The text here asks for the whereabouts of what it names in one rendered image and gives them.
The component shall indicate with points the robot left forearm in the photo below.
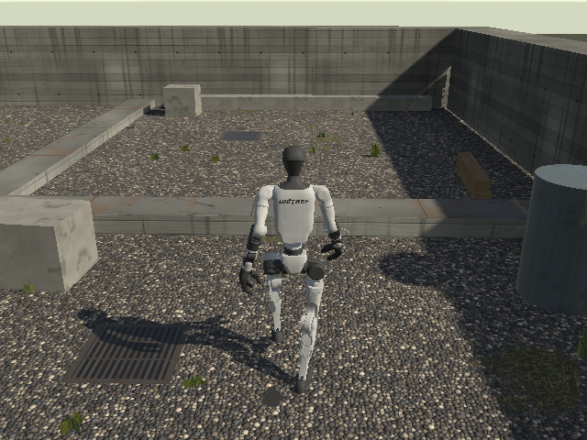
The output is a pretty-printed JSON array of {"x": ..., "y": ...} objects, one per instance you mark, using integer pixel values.
[{"x": 251, "y": 251}]

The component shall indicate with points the robot head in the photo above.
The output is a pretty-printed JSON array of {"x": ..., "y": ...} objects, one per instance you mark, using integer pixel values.
[{"x": 293, "y": 158}]

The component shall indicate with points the robot left thigh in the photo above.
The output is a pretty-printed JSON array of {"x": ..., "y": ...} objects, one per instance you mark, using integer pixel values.
[{"x": 272, "y": 266}]

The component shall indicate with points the right robot upper arm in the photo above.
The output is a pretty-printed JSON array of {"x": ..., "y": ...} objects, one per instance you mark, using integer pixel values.
[{"x": 322, "y": 195}]

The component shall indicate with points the right robot hand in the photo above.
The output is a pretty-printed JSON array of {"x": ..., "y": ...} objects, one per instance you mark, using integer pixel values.
[{"x": 338, "y": 251}]

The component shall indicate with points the left robot upper arm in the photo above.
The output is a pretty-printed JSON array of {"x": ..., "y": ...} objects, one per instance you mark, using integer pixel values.
[{"x": 265, "y": 193}]

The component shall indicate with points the left robot hand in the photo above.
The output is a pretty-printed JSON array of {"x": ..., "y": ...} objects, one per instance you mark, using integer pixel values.
[{"x": 243, "y": 280}]

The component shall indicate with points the robot right forearm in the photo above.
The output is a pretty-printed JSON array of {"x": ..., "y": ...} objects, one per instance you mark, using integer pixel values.
[{"x": 336, "y": 237}]

